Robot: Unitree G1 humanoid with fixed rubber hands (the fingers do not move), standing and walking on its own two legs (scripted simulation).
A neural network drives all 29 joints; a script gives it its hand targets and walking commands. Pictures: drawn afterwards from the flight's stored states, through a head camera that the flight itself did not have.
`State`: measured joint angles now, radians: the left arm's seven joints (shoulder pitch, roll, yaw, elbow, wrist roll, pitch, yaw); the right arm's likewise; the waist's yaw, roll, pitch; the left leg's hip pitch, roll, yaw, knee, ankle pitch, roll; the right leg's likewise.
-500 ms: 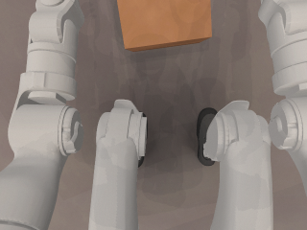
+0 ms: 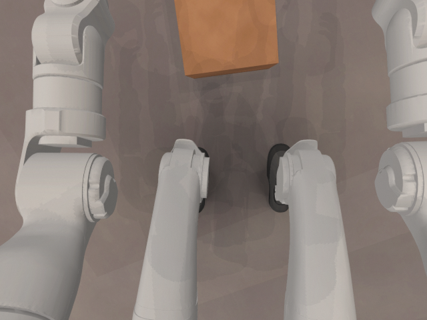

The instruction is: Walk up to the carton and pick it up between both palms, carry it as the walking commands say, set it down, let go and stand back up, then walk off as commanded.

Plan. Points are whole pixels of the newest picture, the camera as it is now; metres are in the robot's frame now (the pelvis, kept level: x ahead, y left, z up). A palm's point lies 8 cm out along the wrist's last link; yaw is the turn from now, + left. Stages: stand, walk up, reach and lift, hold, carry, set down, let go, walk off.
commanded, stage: set down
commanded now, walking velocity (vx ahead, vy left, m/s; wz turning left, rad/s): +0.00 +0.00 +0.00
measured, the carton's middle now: (225, 16) +0.58 +0.03 -0.45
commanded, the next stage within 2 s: let go in 0.52 s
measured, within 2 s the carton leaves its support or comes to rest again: neither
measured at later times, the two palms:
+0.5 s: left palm out of the picture +0.56 +0.20 +0.01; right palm out of the picture +0.57 -0.17 +0.00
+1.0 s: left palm out of the picture +0.38 +0.23 +0.07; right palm out of the picture +0.41 -0.21 +0.08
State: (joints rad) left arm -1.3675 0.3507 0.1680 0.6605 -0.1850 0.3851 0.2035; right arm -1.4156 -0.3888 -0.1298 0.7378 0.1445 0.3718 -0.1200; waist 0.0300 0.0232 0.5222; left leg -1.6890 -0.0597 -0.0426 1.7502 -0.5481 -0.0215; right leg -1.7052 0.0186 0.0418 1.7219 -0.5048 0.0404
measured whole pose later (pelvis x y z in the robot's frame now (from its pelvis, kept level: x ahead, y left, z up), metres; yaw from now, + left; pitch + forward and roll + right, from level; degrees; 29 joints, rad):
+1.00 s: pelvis +0.04 +0.01 +0.18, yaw -1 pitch +17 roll -1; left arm -0.43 0.28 0.10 0.31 -0.10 0.33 0.03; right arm -0.48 -0.33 -0.08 0.34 0.10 0.35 -0.04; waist 0.03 0.02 0.33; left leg -0.96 -0.03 -0.06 1.02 -0.36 -0.01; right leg -0.96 0.02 0.04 0.96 -0.31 0.04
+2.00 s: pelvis +0.12 +0.00 +0.25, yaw +0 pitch -1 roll -1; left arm 0.24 0.22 0.03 0.46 -0.02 0.12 -0.05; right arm 0.24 -0.25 -0.06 0.50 0.04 0.08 0.06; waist 0.03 0.02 0.04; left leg -0.24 -0.01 -0.07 0.58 -0.32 0.00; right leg -0.24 0.01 0.04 0.53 -0.27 0.02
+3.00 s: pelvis +0.10 +0.00 +0.25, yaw +0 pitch -2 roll -1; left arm 0.36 0.30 0.03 0.66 0.00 -0.03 -0.01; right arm 0.32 -0.25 -0.06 0.71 0.02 -0.02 0.02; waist 0.03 0.02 -0.12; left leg -0.24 -0.01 -0.07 0.58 -0.30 0.00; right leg -0.24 0.01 0.04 0.54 -0.26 0.02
